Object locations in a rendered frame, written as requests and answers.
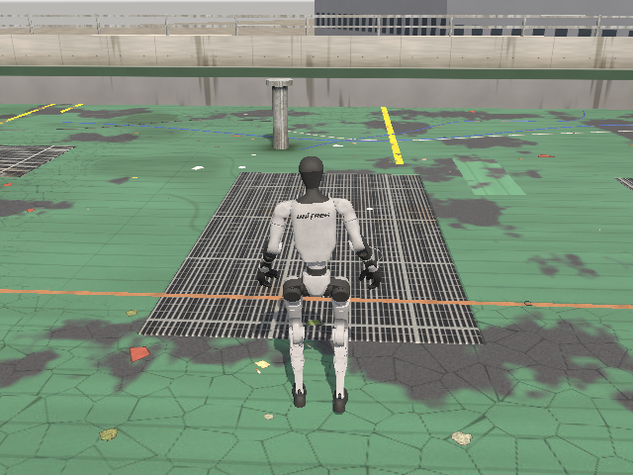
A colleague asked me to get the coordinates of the right robot hand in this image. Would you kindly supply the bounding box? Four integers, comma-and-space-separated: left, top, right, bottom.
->
359, 266, 382, 290

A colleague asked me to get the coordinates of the robot left upper arm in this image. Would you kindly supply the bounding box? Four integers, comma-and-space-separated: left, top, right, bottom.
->
266, 200, 293, 254

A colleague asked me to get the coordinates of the robot left forearm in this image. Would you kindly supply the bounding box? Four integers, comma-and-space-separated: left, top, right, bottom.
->
259, 239, 277, 273

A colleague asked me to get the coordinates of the robot torso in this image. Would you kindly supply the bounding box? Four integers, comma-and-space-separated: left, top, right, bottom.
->
291, 193, 337, 297

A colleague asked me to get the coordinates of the robot right thigh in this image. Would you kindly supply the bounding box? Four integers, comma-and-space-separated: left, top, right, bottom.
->
330, 276, 350, 346

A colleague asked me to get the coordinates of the robot right forearm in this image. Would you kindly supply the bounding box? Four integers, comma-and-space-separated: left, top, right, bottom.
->
356, 236, 379, 272

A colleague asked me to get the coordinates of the robot right upper arm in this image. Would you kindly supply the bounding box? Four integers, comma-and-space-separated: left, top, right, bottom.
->
333, 198, 365, 252

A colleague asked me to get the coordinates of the left robot hand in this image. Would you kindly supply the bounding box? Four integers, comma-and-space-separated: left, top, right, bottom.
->
257, 268, 280, 288

